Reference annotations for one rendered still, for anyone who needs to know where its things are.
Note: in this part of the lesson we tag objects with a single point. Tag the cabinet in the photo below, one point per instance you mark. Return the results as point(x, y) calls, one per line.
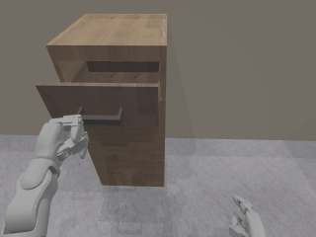
point(122, 156)

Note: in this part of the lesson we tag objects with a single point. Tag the robot right hand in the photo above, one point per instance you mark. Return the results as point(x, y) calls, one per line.
point(251, 224)

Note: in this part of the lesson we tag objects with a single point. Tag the robot left hand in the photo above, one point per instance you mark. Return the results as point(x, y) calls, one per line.
point(54, 144)

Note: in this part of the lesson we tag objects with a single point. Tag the left robot forearm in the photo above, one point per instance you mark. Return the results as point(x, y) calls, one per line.
point(27, 214)

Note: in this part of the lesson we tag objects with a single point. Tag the drawer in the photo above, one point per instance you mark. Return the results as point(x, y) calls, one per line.
point(101, 87)

